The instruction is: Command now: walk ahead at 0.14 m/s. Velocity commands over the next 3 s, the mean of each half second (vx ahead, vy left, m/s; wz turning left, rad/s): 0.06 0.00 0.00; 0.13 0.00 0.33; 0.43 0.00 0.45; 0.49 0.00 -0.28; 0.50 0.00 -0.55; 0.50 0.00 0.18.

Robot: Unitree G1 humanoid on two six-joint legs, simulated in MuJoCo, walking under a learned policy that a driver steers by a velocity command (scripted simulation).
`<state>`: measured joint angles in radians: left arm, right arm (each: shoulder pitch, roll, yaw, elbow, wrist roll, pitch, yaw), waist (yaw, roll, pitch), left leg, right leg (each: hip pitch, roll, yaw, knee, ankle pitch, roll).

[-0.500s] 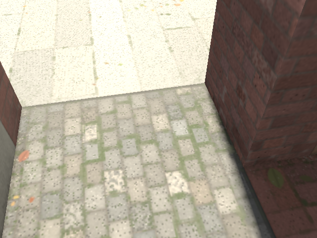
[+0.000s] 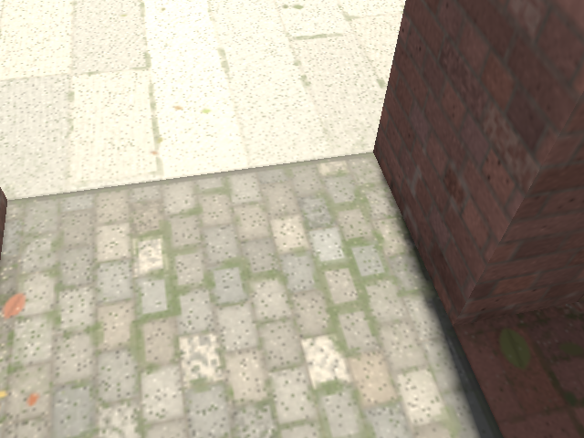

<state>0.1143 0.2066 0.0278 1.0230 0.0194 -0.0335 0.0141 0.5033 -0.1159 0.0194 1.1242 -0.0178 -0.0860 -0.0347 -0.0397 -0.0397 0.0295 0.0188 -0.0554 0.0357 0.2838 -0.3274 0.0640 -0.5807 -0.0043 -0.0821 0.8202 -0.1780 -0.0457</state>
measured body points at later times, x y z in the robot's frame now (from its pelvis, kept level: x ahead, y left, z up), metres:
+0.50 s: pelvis +0.12 -0.01 +0.00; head +0.11 -0.01 +0.45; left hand +0.11 +0.21 -0.16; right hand +0.10 -0.22 -0.16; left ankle +0.11 +0.11 -0.74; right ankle +0.15 -0.06 -0.74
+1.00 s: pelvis +0.17 +0.05 -0.01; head +0.17 +0.08 +0.44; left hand +0.13 +0.32 -0.16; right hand +0.32 -0.17 -0.12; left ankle +0.15 +0.14 -0.74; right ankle +0.15 -0.06 -0.74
